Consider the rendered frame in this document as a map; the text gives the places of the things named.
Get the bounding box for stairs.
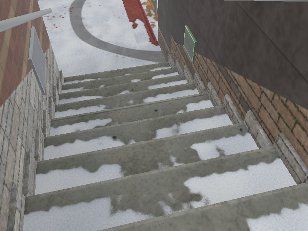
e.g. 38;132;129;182
140;0;158;41
23;62;296;231

